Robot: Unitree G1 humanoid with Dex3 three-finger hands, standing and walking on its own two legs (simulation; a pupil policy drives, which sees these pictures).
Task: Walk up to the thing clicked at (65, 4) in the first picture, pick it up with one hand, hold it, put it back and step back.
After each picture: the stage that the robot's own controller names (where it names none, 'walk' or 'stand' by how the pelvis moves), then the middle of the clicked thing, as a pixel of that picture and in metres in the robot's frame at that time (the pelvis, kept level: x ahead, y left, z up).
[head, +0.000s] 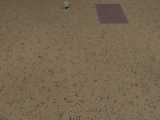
stand; (66, 5) +2.34 +0.19 -0.72
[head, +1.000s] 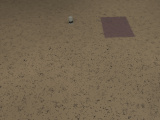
rise first; (70, 20) +2.20 +0.28 -0.72
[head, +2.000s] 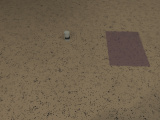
walk; (67, 35) +1.52 +0.24 -0.72
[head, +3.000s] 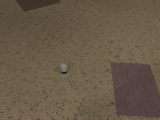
walk; (63, 69) +1.00 +0.18 -0.71
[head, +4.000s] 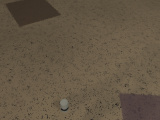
walk; (64, 105) +0.62 +0.12 -0.70
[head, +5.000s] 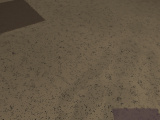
stand; out of the picture +0.44 +0.11 -0.70
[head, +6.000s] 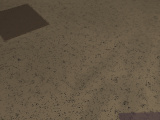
stand; out of the picture +0.39 +0.14 -0.72
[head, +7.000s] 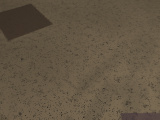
stand; out of the picture +0.40 +0.13 -0.72
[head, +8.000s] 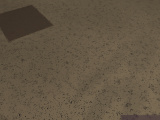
stand; out of the picture +0.39 +0.14 -0.72
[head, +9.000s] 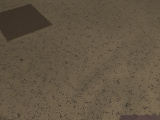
stand; out of the picture +0.38 +0.14 -0.73
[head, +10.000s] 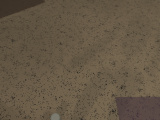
go down; (55, 119) +0.40 +0.14 -0.70
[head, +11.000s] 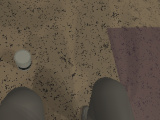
go down; (23, 61) +0.47 +0.16 -0.30
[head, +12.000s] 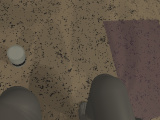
close in; (17, 57) +0.48 +0.17 -0.29
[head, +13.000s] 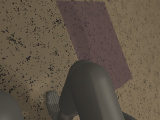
close in; out of the picture +0.47 +0.21 -0.24
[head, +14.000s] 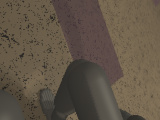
close; out of the picture +0.46 +0.22 -0.24
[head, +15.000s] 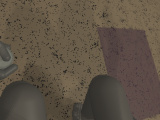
lift; out of the picture +0.39 +0.23 -0.15
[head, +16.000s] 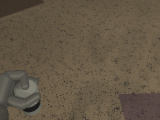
hold; (29, 98) +0.31 +0.17 +0.00
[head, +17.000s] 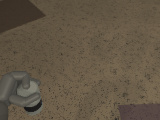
hold; (31, 98) +0.32 +0.17 -0.01
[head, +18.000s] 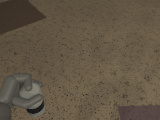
hold; (33, 100) +0.31 +0.17 -0.02
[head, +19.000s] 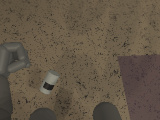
crouch; (49, 81) +0.44 +0.11 -0.38
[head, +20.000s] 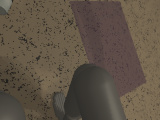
lower; out of the picture +0.68 +0.07 -0.27
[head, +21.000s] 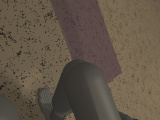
lower; out of the picture +0.68 +0.11 -0.27
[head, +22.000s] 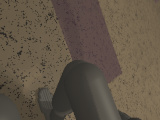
lower; out of the picture +0.68 +0.11 -0.28
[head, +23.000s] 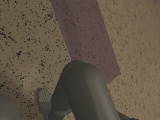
lower; out of the picture +0.68 +0.11 -0.29
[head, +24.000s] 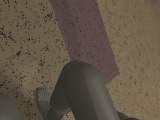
lower; out of the picture +0.68 +0.10 -0.29
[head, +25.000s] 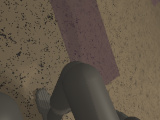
open; out of the picture +0.68 +0.10 -0.30
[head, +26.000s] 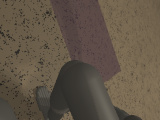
withdraw; out of the picture +0.68 +0.10 -0.29
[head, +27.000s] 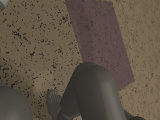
rise; out of the picture +0.68 +0.08 -0.27
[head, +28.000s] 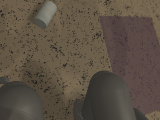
withdraw; (45, 14) +0.67 +0.03 -0.28
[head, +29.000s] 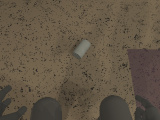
stand; (81, 49) +0.65 -0.04 -0.44
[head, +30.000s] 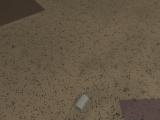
stand; (81, 102) +0.59 -0.06 -0.66
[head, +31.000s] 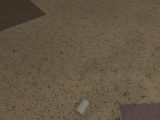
stand; (82, 107) +0.57 -0.07 -0.67
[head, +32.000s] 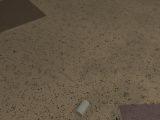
stand; (82, 107) +0.58 -0.07 -0.67
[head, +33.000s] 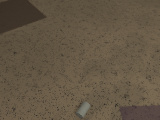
stand; (83, 109) +0.57 -0.08 -0.67
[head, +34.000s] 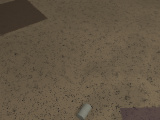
stand; (84, 111) +0.56 -0.08 -0.68
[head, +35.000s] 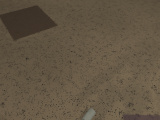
stand; (88, 116) +0.57 -0.08 -0.75
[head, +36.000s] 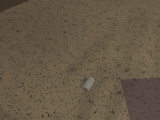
walk; (88, 83) +0.66 -0.10 -0.72
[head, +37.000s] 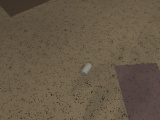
walk; (86, 69) +0.93 -0.03 -0.73
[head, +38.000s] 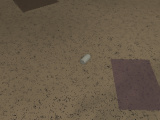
stand; (85, 59) +1.18 -0.05 -0.73
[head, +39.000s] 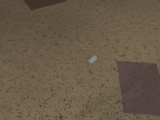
stand; (91, 60) +1.16 -0.14 -0.75
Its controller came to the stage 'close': yes
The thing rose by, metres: 0.71
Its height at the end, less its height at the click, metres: -0.02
